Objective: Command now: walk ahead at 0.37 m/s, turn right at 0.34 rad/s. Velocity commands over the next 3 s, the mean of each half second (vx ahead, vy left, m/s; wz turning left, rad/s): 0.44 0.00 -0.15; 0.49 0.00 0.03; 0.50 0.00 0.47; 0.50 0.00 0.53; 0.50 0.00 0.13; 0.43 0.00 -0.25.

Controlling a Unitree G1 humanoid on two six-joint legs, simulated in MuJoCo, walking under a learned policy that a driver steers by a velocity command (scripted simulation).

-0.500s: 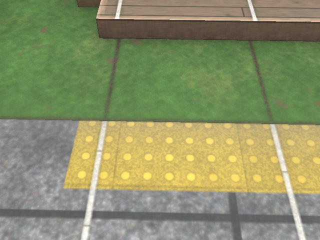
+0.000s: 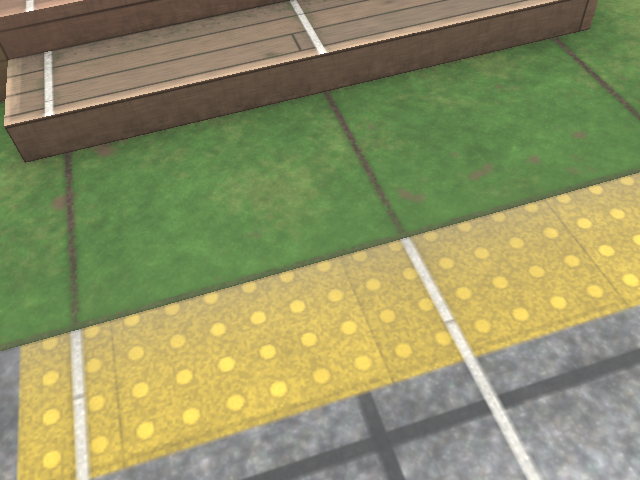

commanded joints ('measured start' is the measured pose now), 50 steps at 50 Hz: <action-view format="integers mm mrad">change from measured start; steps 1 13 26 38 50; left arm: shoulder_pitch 121 183 19 -202 89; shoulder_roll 143 160 143 37 133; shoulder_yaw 36 29 8 -24 26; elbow -31 82 54 5 59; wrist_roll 11 4 -13 4 23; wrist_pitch -50 -57 -90 -76 -81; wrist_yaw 4 34 21 6 7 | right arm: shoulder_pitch -164 -341 11 83 62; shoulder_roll -107 -8 -70 -125 -104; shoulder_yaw -15 32 4 -4 16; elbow -128 -138 -42 19 -18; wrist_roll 3 -3 -21 -4 24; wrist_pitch -60 -66 -54 -64 -55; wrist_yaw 14 46 3 -8 -14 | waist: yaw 82 108 -39 -53 115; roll -177 -132 -32 -6 -168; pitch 64 131 -57 58 -146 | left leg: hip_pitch -540 -306 378 184 -390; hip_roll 32 -45 191 83 -21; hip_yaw -76 -3 -447 -102 -143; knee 187 -367 -702 -820 345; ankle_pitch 110 586 195 439 49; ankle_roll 26 -15 266 219 29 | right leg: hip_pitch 334 233 -428 -288 404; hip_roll -314 -207 -94 -111 -369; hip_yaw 494 146 133 40 462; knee -371 -440 713 68 -264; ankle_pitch -104 363 -21 444 58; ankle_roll -215 -128 26 92 -153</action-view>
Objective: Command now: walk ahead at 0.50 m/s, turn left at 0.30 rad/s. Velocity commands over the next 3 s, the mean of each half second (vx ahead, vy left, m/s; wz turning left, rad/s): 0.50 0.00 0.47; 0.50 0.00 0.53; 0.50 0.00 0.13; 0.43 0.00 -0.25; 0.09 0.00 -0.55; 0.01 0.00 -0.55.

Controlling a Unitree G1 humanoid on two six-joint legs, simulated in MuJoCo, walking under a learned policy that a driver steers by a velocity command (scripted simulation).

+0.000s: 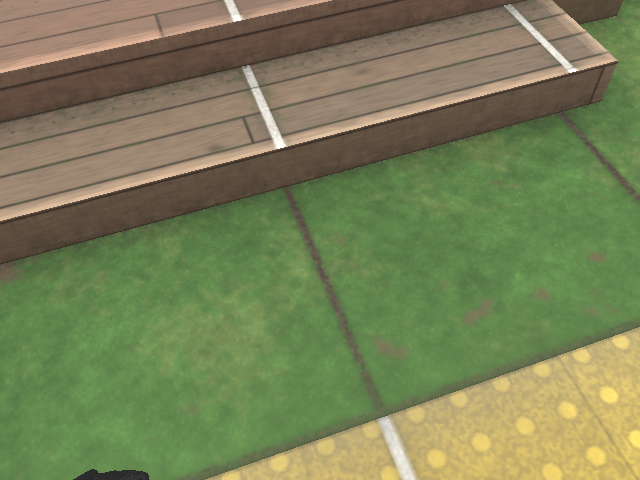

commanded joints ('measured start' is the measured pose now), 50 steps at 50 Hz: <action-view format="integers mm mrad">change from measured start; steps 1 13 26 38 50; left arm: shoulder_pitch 186 160 68 -133 170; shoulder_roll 124 168 172 81 165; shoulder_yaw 43 70 48 23 49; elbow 8 89 -9 -50 27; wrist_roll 1 1 -56 0 26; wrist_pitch -4 -17 -51 -17 23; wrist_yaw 9 35 16 15 11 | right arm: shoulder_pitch -88 -266 15 -34 41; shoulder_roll -114 1 -166 -146 -109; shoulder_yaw -28 -13 -83 -72 -47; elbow -117 -190 -207 -192 -147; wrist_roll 1 -14 -14 -12 -64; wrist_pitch -25 21 6 8 14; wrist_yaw -4 30 26 -26 4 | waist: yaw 111 100 -72 -26 71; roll -120 -60 76 49 -84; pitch -118 40 -236 -33 -103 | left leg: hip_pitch -465 -391 545 9 -367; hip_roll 97 112 306 78 -57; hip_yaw -42 41 -604 -191 -102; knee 188 -305 -776 -802 158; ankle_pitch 107 518 114 440 52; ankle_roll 5 -16 361 208 55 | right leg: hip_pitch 476 376 -388 -76 464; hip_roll -299 -234 -13 -7 -330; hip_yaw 386 -84 145 86 659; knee -306 -452 817 39 -330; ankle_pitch -43 245 -308 248 -377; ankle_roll -163 -126 34 119 -152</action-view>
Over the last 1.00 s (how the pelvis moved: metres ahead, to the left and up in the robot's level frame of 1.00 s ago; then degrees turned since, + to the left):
0.55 -0.07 -0.01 0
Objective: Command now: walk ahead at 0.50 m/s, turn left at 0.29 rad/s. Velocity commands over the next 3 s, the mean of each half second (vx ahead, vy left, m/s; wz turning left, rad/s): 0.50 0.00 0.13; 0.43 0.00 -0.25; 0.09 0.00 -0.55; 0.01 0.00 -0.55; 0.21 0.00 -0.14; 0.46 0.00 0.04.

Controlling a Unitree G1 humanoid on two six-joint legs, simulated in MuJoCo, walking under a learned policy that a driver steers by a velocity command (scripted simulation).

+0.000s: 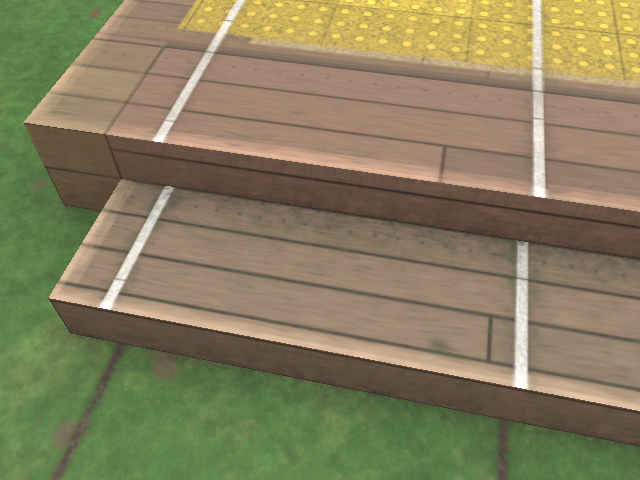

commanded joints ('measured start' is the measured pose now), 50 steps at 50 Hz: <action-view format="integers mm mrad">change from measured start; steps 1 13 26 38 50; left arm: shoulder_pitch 127 272 224 -23 -505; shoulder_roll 127 126 77 15 -150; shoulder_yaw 48 47 31 7 -75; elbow -6 164 187 141 -210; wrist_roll -15 -37 -24 -15 -30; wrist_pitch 3 -22 17 50 55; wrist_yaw -1 -10 -3 -18 28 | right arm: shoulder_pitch -23 -302 -99 43 236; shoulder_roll -96 -4 -46 -17 39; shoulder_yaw -10 50 28 39 71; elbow -63 -98 21 149 317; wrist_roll -6 -15 4 -9 -22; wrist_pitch -14 -9 -39 -65 -34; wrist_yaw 14 44 0 -22 -61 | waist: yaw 73 104 45 21 -8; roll -59 -128 82 56 -26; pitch -47 29 4 42 181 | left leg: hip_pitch -377 -298 171 205 457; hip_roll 81 164 364 332 343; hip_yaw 1 191 -114 197 336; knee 186 -294 -779 -812 -844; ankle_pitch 114 344 379 699 951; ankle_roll -2 -60 118 111 50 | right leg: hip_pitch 380 330 -136 -216 -1013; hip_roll -321 -203 -106 -89 -82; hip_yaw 488 100 32 -29 -169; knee -334 -416 503 353 1141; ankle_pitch -237 237 -141 65 -655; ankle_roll -138 -139 -30 15 -79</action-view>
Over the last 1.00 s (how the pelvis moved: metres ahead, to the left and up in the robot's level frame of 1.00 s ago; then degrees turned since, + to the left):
0.55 0.12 0.00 32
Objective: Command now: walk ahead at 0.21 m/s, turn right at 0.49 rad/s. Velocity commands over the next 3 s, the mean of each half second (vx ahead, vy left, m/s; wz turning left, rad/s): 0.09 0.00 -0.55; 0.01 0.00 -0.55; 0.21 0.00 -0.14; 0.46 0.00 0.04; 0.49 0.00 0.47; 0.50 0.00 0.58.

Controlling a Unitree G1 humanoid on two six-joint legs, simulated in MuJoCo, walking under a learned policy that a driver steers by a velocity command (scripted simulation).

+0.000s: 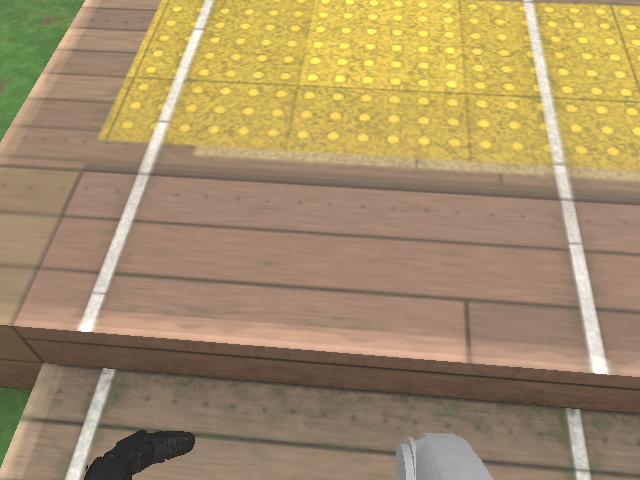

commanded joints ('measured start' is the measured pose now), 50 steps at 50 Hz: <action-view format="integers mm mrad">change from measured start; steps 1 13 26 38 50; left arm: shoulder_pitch -234 218 435 479 86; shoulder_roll -76 116 81 471 197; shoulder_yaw -75 55 11 128 31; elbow -236 61 -115 -69 -192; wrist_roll -5 7 -44 -32 -2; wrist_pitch -30 -20 -9 -109 -134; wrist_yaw -32 2 8 -96 -48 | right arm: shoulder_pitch -38 -266 -79 -141 -341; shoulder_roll -93 -42 51 -45 -104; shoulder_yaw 4 -3 31 -37 -17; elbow -21 -376 -339 -441 -490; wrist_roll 35 24 1 24 44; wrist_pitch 0 88 26 -60 -14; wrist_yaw -22 -16 178 30 65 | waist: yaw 73 6 118 47 10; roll -28 1 37 -230 -86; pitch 117 -109 67 -266 -145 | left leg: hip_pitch -180 -960 -552 -976 -728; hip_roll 178 25 310 138 53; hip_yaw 59 -271 -523 -98 -221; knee -33 1522 389 875 761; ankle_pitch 1031 26 1001 -190 38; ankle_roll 90 -4 268 -41 -133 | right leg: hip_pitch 15 670 193 1243 785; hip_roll -30 -68 177 -186 -115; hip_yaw -157 503 420 377 345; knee -386 -1347 -6 -1182 -1425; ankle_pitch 56 973 180 1293 758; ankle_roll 14 -151 155 -173 -70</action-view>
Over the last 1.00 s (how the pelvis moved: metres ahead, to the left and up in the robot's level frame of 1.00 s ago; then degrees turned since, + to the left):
0.51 0.02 -0.01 -6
